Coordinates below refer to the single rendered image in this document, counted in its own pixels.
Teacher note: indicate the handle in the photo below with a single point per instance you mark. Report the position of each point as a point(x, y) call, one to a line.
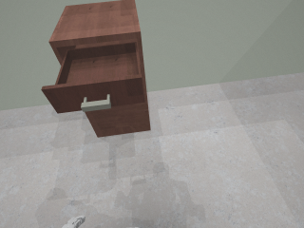
point(96, 105)

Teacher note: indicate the drawer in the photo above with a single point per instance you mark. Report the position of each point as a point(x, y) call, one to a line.
point(95, 72)

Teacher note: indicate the robot left hand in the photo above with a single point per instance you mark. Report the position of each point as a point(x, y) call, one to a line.
point(75, 222)

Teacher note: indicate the cabinet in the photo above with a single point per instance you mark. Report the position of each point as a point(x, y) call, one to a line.
point(102, 24)

